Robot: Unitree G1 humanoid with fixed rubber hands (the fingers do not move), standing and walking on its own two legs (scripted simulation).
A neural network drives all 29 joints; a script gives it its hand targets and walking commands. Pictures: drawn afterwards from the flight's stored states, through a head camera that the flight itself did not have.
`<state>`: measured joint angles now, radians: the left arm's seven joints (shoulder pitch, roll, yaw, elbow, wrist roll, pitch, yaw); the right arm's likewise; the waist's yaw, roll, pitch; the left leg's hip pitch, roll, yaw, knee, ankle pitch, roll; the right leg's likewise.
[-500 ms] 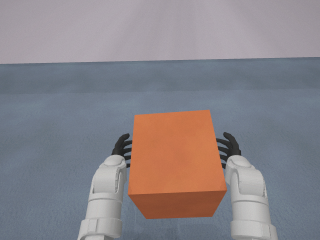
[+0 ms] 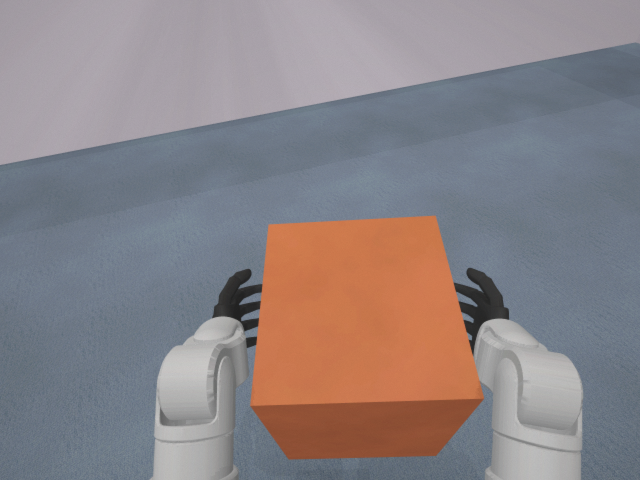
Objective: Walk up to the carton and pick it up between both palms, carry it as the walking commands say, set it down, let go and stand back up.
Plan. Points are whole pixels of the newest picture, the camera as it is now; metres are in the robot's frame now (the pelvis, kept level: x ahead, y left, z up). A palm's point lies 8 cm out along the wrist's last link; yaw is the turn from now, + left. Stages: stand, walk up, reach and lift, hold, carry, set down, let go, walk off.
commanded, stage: carry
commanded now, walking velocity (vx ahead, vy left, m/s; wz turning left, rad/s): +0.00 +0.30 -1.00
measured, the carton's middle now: (356, 346) +0.29 -0.01 +0.04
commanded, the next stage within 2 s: none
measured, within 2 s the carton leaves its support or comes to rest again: neither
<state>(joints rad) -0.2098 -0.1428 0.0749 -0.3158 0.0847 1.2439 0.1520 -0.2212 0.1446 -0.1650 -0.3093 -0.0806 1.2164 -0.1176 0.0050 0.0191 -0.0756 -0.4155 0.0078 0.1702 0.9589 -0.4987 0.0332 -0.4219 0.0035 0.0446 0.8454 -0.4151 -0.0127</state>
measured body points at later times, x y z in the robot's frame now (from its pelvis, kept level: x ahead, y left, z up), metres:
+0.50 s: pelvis +0.02 +0.12 +0.01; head +0.01 +0.13 +0.46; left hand +0.33 +0.14 +0.11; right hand +0.22 -0.13 +0.11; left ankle +0.05 +0.18 -0.70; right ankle -0.08 +0.01 -0.63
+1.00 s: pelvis +0.09 +0.20 +0.01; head +0.10 +0.19 +0.46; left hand +0.38 +0.09 +0.09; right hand +0.17 -0.11 +0.10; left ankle +0.20 +0.26 -0.70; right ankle -0.04 +0.07 -0.69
